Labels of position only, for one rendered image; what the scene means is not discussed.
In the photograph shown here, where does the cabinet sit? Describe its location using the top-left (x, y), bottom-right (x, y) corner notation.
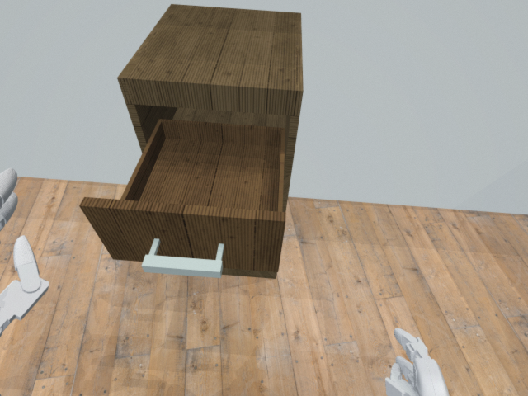
top-left (117, 4), bottom-right (304, 279)

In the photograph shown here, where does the drawer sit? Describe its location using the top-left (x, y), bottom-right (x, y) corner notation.
top-left (80, 119), bottom-right (286, 272)

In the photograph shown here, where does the handle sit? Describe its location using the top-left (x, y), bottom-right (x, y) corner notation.
top-left (142, 238), bottom-right (224, 278)

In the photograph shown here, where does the robot right hand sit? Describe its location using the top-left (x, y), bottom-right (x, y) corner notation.
top-left (385, 328), bottom-right (450, 396)

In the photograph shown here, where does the robot left hand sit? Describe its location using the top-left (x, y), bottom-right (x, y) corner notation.
top-left (0, 168), bottom-right (49, 337)

